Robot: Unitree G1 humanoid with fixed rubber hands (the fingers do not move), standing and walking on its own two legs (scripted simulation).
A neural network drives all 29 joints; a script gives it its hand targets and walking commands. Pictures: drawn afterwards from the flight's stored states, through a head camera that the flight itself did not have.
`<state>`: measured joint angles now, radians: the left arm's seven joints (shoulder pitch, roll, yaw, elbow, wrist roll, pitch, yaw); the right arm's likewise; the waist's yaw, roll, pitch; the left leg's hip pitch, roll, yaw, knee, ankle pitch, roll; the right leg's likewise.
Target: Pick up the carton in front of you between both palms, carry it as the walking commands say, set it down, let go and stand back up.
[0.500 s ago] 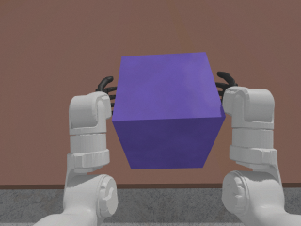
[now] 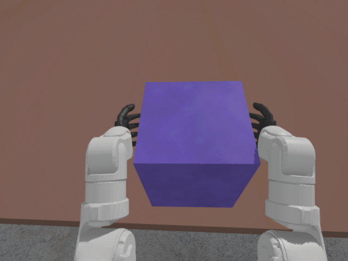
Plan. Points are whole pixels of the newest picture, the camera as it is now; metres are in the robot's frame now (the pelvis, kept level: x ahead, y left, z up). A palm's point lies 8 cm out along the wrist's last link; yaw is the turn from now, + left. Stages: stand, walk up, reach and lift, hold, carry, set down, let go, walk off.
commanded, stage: carry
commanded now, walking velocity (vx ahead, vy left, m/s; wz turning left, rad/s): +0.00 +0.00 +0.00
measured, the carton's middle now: (192, 149) +0.37 +0.00 +0.04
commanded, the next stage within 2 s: none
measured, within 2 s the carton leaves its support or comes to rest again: neither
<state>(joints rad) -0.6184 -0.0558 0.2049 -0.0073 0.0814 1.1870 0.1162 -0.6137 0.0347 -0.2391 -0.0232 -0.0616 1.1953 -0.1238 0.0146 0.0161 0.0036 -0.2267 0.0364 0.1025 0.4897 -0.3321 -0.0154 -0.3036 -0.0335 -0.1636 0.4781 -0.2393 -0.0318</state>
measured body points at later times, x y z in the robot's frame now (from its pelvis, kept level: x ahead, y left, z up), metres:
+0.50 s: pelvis -0.02 +0.00 -0.01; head -0.02 +0.00 +0.44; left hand +0.34 +0.15 +0.11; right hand +0.34 -0.16 +0.11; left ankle -0.06 +0.10 -0.74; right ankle -0.01 -0.11 -0.74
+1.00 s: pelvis -0.05 +0.00 +0.00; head -0.07 +0.00 +0.45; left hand +0.30 +0.14 +0.12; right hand +0.30 -0.16 +0.12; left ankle -0.06 +0.10 -0.74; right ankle -0.01 -0.11 -0.74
